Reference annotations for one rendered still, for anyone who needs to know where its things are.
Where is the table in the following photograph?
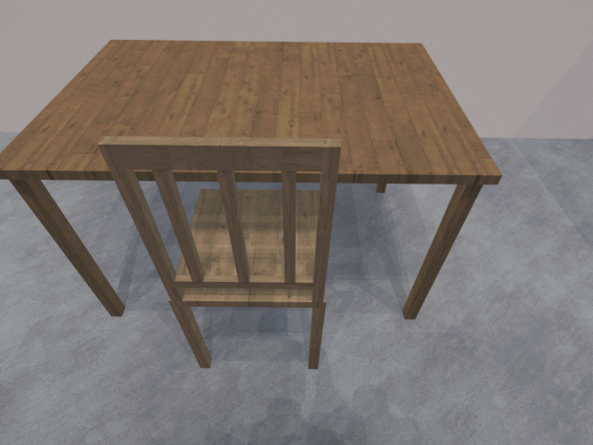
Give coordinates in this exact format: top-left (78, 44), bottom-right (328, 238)
top-left (0, 40), bottom-right (502, 320)

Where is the chair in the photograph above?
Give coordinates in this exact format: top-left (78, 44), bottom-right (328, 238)
top-left (97, 136), bottom-right (341, 369)

